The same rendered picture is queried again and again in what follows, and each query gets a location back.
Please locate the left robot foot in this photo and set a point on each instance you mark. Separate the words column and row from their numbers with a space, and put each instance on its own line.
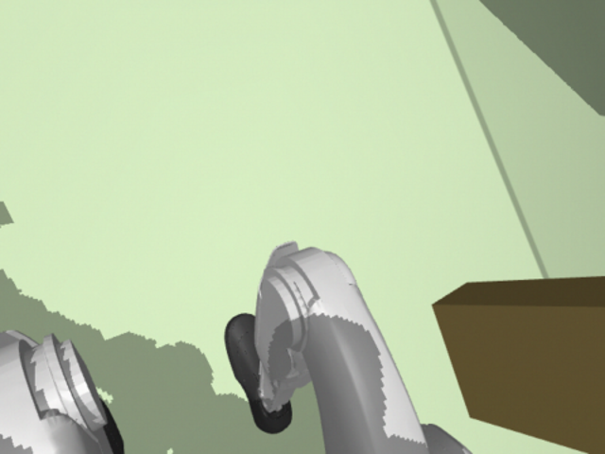
column 112, row 432

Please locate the right robot foot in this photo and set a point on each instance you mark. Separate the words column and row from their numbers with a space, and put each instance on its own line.
column 239, row 341

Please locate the right robot hand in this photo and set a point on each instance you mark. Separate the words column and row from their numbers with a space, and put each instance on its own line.
column 441, row 442

